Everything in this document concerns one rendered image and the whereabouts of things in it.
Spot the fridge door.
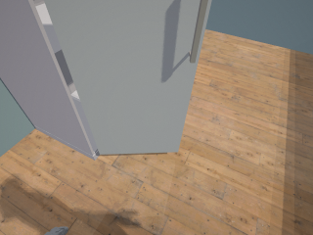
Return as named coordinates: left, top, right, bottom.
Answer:
left=44, top=0, right=212, bottom=155

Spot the handle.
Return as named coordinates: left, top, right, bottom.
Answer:
left=189, top=0, right=208, bottom=64

